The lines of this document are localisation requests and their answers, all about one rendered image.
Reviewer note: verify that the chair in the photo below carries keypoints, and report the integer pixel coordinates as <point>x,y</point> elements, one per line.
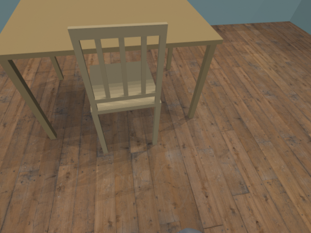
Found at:
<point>126,85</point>

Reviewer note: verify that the table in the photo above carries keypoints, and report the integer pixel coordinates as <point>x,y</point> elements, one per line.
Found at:
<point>39,28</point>

